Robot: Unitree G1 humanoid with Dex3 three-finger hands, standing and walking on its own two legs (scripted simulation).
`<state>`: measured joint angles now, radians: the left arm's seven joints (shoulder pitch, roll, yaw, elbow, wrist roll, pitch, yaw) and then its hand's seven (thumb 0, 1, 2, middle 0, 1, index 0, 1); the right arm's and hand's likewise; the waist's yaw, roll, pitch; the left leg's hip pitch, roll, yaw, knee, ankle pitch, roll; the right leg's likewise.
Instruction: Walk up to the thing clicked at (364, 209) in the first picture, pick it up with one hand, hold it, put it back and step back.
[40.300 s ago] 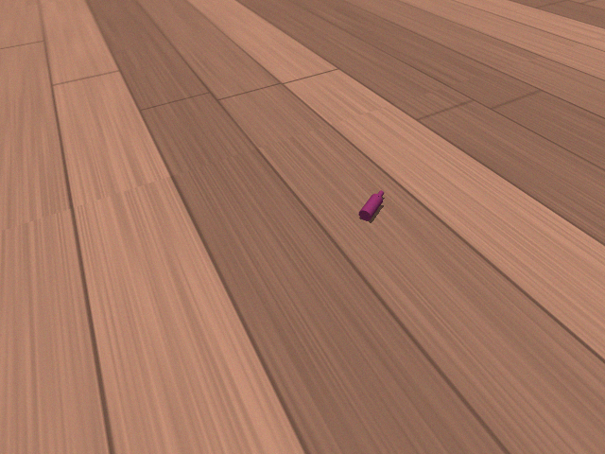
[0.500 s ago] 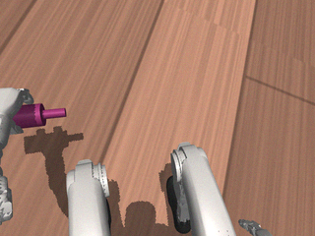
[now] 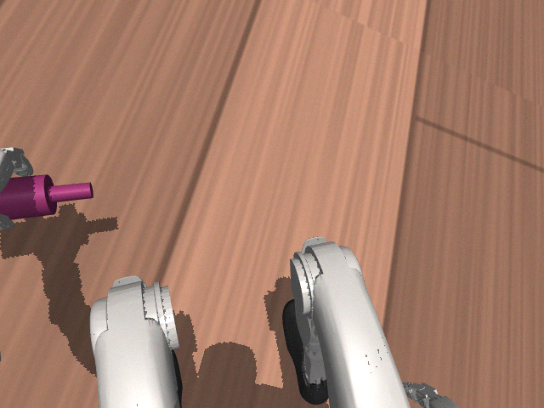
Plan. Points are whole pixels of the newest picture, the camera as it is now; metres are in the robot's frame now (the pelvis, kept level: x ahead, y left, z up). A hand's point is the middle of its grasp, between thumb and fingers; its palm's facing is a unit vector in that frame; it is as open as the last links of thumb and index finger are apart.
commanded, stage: lower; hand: left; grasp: from above
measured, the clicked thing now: (19, 197) +0.46 +0.32 -0.20
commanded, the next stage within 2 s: rest in 0.28 s
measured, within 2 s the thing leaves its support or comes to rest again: rests again in 1.18 s
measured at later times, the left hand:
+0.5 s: hand (9, 209) +0.45 +0.34 -0.22, palm faces -0.44 -0.09 -0.89, open 9.1 cm
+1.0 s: hand (23, 209) +0.46 +0.33 -0.26, palm faces -0.43 -0.10 -0.90, open 9.0 cm
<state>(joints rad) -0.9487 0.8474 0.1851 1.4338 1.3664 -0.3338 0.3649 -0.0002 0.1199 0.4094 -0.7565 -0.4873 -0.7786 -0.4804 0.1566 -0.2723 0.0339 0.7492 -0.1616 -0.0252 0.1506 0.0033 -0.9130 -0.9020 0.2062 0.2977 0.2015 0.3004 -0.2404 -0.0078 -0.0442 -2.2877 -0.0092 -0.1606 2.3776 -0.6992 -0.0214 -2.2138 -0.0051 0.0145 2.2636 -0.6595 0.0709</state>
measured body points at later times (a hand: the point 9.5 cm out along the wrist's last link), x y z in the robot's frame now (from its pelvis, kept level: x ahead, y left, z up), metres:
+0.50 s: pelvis +0.01 +0.01 -0.03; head +0.26 +0.10 +0.33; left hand +0.47 +0.34 -0.17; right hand +0.05 -0.28 -0.11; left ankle +0.07 +0.13 -0.31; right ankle +0.11 -0.15 -0.31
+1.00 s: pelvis +0.01 +0.01 -0.05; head +0.26 +0.11 +0.30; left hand +0.48 +0.34 -0.20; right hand +0.05 -0.28 -0.12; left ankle +0.07 +0.13 -0.31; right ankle +0.11 -0.15 -0.31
